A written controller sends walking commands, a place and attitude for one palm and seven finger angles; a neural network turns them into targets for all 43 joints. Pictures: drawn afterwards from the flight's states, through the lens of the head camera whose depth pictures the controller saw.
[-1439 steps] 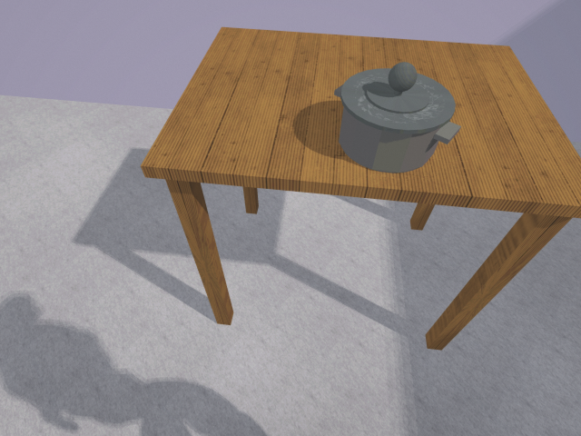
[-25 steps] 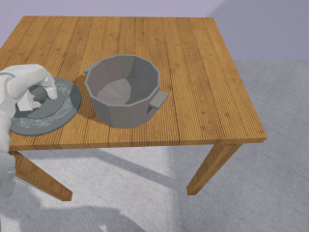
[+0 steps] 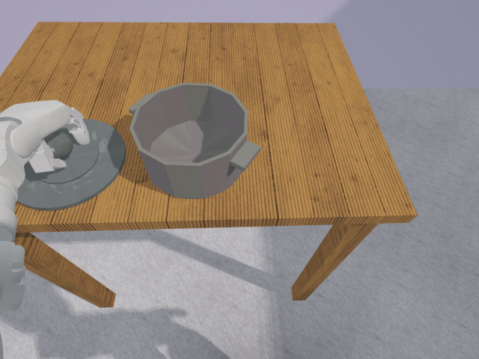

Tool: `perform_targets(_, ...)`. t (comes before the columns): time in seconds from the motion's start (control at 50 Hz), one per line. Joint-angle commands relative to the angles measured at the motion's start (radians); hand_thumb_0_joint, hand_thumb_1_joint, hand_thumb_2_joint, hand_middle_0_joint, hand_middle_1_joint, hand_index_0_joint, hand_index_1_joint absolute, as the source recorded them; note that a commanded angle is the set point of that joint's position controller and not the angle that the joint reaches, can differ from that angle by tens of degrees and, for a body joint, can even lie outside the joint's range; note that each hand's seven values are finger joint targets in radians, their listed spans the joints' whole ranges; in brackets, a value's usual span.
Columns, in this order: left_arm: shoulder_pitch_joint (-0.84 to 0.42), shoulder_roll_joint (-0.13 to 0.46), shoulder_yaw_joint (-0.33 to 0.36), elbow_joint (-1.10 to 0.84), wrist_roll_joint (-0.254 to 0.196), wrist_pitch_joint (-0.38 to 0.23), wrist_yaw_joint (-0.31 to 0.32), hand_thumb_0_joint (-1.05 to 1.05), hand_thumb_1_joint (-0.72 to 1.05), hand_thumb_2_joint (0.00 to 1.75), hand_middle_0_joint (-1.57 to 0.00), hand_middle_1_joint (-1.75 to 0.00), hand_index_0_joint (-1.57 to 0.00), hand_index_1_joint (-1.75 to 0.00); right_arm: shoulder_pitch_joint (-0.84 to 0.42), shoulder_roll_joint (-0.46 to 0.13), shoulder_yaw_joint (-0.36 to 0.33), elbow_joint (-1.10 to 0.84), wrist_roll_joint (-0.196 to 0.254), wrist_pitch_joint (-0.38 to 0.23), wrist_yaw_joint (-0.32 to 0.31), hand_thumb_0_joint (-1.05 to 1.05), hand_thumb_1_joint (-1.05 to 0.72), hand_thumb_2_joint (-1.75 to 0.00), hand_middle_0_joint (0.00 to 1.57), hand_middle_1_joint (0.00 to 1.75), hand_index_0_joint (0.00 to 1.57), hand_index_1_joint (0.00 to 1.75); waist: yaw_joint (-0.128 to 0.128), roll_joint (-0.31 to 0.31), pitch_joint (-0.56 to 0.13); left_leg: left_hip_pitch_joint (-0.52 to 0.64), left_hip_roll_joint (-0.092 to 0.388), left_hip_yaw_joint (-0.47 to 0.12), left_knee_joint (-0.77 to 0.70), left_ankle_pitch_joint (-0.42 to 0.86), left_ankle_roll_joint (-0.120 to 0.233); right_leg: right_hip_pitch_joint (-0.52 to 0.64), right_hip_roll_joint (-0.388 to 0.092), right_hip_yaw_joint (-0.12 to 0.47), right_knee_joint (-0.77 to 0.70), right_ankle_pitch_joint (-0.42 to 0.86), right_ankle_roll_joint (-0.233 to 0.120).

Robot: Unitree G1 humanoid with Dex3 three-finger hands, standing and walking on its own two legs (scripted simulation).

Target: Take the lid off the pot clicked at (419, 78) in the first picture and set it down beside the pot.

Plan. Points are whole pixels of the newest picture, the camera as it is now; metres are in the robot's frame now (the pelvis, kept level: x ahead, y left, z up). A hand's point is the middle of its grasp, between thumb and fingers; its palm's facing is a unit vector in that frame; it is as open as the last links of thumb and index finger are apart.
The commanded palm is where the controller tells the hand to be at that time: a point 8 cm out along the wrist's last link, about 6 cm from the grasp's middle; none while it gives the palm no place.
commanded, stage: open the fingers wide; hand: left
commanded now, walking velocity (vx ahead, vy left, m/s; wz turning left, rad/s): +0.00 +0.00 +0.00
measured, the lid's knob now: (56, 145) +0.46 +0.32 +0.08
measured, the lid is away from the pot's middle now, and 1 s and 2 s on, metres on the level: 0.23 0.23 0.23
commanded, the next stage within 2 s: raise the empty hand in 0.48 s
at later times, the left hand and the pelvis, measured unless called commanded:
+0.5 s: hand (51, 151) +0.43 +0.31 +0.09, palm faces -0.38 -0.08 -0.92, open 11.0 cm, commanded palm +0.43 +0.31 +0.15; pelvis +0.01 +0.00 +0.00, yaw +0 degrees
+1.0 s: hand (40, 130) +0.44 +0.31 +0.13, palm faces -0.33 -0.08 -0.94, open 11.1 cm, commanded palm +0.44 +0.31 +0.20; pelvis +0.01 +0.01 +0.01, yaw +0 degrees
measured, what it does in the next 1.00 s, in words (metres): stands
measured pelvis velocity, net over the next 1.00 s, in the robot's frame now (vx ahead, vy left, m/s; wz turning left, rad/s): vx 0.01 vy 0.01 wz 0.01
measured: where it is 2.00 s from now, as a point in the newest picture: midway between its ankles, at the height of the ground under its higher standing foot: outside the picture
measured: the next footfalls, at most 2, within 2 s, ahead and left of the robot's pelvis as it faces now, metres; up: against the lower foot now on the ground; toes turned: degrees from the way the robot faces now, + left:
none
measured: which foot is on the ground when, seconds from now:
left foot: down 0.00-1.00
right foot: down 0.00-1.00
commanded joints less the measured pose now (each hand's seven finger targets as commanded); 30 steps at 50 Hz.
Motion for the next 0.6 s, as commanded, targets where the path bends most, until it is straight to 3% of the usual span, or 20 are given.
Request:
perform_targets(0.0,-0.396,0.282,0.074,-0.181,-0.020,-0.011,0.028,0.00,0.03,0.86,-0.52,-0.74,-0.52,-0.74,0.052,-0.167,-0.066,-0.087,-0.006,-0.016,-0.009,0.00,-0.90,-0.90,0.20,0.30,0.20,0.30,-0.018,0.065,-0.370,0.265,0.031,-0.055,-0.048,0.482,-0.013,0.102,0.029,-0.013,-0.022,0.211,-0.067)
perform_targets(0.06,-0.386,0.315,0.099,-0.173,-0.019,-0.009,0.030,0.00,-0.01,0.82,-0.47,-0.75,-0.48,-0.75,0.049,-0.166,-0.060,-0.086,-0.005,-0.010,-0.009,0.00,-0.90,-0.90,0.20,0.30,0.20,0.30,-0.015,0.033,-0.376,0.237,0.027,-0.051,-0.050,0.474,-0.008,0.130,0.031,-0.011,-0.017,0.231,-0.065)
perform_targets(0.08,-0.409,0.290,0.078,-0.204,-0.023,-0.008,0.028,0.00,-0.02,0.81,-0.46,-0.76,-0.46,-0.76,0.046,-0.165,-0.064,-0.087,-0.007,-0.011,-0.009,0.00,-0.90,-0.90,0.20,0.30,0.20,0.30,-0.018,0.053,-0.389,0.254,0.027,-0.049,-0.052,0.480,-0.007,0.130,0.030,-0.010,-0.021,0.234,-0.064)
perform_targets(0.1,-0.395,0.326,0.114,-0.224,-0.024,-0.015,0.032,0.00,-0.03,0.79,-0.44,-0.76,-0.44,-0.76,0.045,-0.168,-0.068,-0.091,-0.007,-0.009,-0.008,0.00,-0.90,-0.90,0.20,0.30,0.20,0.30,-0.010,0.060,-0.408,0.272,0.029,-0.052,-0.045,0.528,-0.010,0.141,0.027,-0.009,-0.019,0.253,-0.066)
perform_targets(0.16,-0.358,0.311,0.111,-0.224,-0.025,-0.016,0.031,0.00,-0.06,0.75,-0.39,-0.77,-0.39,-0.77,0.039,-0.162,-0.065,-0.092,-0.008,-0.006,-0.003,0.00,-0.90,-0.90,0.20,0.30,0.20,0.30,-0.008,0.074,-0.397,0.287,0.032,-0.060,-0.043,0.592,-0.018,0.130,0.033,-0.014,-0.019,0.266,-0.064)
perform_targets(0.2,-0.355,0.310,0.115,-0.283,-0.031,-0.022,0.034,0.00,-0.06,0.76,-0.40,-0.77,-0.40,-0.77,0.031,-0.161,-0.070,-0.100,-0.012,-0.007,0.003,0.00,-0.90,-0.90,0.20,0.30,0.20,0.30,-0.004,0.118,-0.420,0.334,0.036,-0.066,-0.037,0.658,-0.023,0.126,0.031,-0.012,-0.023,0.279,-0.066)
perform_targets(0.22,-0.348,0.352,0.154,-0.306,-0.030,-0.025,0.040,0.00,-0.07,0.76,-0.40,-0.77,-0.40,-0.77,0.033,-0.162,-0.069,-0.100,-0.014,-0.005,0.005,0.00,-0.90,-0.90,0.20,0.30,0.20,0.30,0.006,0.108,-0.441,0.338,0.037,-0.076,-0.039,0.664,-0.026,0.142,0.033,-0.013,-0.021,0.277,-0.064)
perform_targets(0.28,-0.294,0.300,0.127,-0.255,-0.042,-0.016,0.040,0.00,-0.07,0.76,-0.40,-0.77,-0.40,-0.77,0.027,-0.159,-0.067,-0.094,-0.011,-0.005,0.007,0.00,-0.90,-0.90,0.20,0.30,0.20,0.30,-0.001,0.070,-0.385,0.312,0.040,-0.069,-0.050,0.627,-0.023,0.128,0.035,-0.017,-0.032,0.259,-0.061)
perform_targets(0.3,-0.283,0.328,0.151,-0.256,-0.044,-0.018,0.043,0.00,-0.07,0.77,-0.40,-0.76,-0.40,-0.76,0.030,-0.165,-0.069,-0.097,-0.009,-0.004,0.009,0.00,-0.90,-0.90,0.20,0.30,0.20,0.30,0.003,0.058,-0.380,0.300,0.041,-0.069,-0.053,0.627,-0.022,0.138,0.031,-0.018,-0.034,0.262,-0.063)
perform_targets(0.34,-0.358,0.282,0.099,-0.274,-0.036,-0.008,0.043,0.00,-0.07,0.78,-0.40,-0.75,-0.40,-0.75,0.020,-0.163,-0.068,-0.091,-0.009,0.000,0.009,0.00,-0.90,-0.90,0.20,0.30,0.20,0.30,-0.009,0.066,-0.365,0.302,0.040,-0.070,-0.063,0.563,-0.020,0.113,0.031,-0.016,-0.038,0.233,-0.062)
perform_targets(0.38,-0.375,0.312,0.121,-0.298,-0.029,-0.007,0.050,0.00,-0.08,0.78,-0.41,-0.75,-0.41,-0.75,0.021,-0.163,-0.069,-0.095,-0.010,-0.005,0.006,0.00,-0.90,-0.90,0.20,0.30,0.20,0.30,-0.004,0.074,-0.390,0.320,0.038,-0.074,-0.068,0.559,-0.022,0.130,0.033,-0.014,-0.041,0.229,-0.065)
perform_targets(0.4,-0.377,0.349,0.147,-0.335,-0.029,-0.014,0.055,0.00,-0.08,0.78,-0.41,-0.75,-0.41,-0.75,0.019,-0.167,-0.070,-0.101,-0.011,-0.007,0.005,0.00,-0.90,-0.90,0.20,0.30,0.20,0.30,0.003,0.112,-0.421,0.342,0.036,-0.074,-0.063,0.606,-0.026,0.145,0.029,-0.011,-0.039,0.249,-0.069)
perform_targets(0.42,-0.338,0.368,0.176,-0.323,-0.026,-0.017,0.060,0.00,-0.08,0.78,-0.41,-0.75,-0.41,-0.75,0.023,-0.160,-0.068,-0.102,-0.014,-0.011,0.005,0.00,-0.90,-0.90,0.20,0.30,0.20,0.30,0.011,0.104,-0.443,0.349,0.035,-0.079,-0.056,0.640,-0.027,0.159,0.032,-0.012,-0.031,0.263,-0.067)
perform_targets(0.44,-0.315,0.316,0.135,-0.278,-0.027,-0.013,0.056,0.00,-0.08,0.78,-0.41,-0.74,-0.41,-0.74,0.019,-0.155,-0.065,-0.099,-0.014,-0.013,0.004,0.00,-0.90,-0.90,0.20,0.30,0.20,0.30,0.004,0.094,-0.416,0.334,0.034,-0.076,-0.056,0.639,-0.029,0.149,0.033,-0.015,-0.031,0.262,-0.066)
perform_targets(0.48,-0.291,0.265,0.098,-0.211,-0.036,-0.002,0.048,0.00,-0.08,0.79,-0.41,-0.74,-0.41,-0.74,0.020,-0.157,-0.063,-0.087,-0.010,-0.008,0.006,0.00,-0.90,-0.90,0.20,0.30,0.20,0.30,-0.007,0.049,-0.346,0.286,0.039,-0.069,-0.068,0.548,-0.027,0.117,0.031,-0.018,-0.042,0.220,-0.062)
perform_targets(0.52,-0.304,0.269,0.093,-0.193,-0.034,0.004,0.043,0.00,-0.09,0.80,-0.42,-0.73,-0.42,-0.73,0.025,-0.165,-0.064,-0.088,-0.008,-0.007,0.009,0.00,-0.90,-0.90,0.20,0.30,0.20,0.30,-0.006,0.019,-0.324,0.257,0.037,-0.064,-0.077,0.500,-0.019,0.125,0.030,-0.018,-0.044,0.212,-0.065)
perform_targets(0.56,-0.381,0.271,0.077,-0.244,-0.027,0.005,0.042,0.00,-0.09,0.81,-0.42,-0.72,-0.42,-0.72,0.016,-0.164,-0.066,-0.091,-0.007,-0.005,0.004,0.00,-0.90,-0.90,0.20,0.30,0.20,0.30,-0.012,0.057,-0.343,0.279,0.034,-0.064,-0.081,0.472,-0.018,0.116,0.029,-0.014,-0.048,0.197,-0.067)
perform_targets(0.58,-0.446,0.286,0.078,-0.327,-0.025,-0.001,0.044,0.00,-0.09,0.81,-0.42,-0.72,-0.42,-0.72,0.016,-0.164,-0.067,-0.096,-0.008,-0.007,0.003,0.00,-0.90,-0.90,0.20,0.30,0.20,0.30,-0.012,0.095,-0.400,0.330,0.034,-0.076,-0.078,0.526,-0.023,0.126,0.030,-0.013,-0.046,0.213,-0.069)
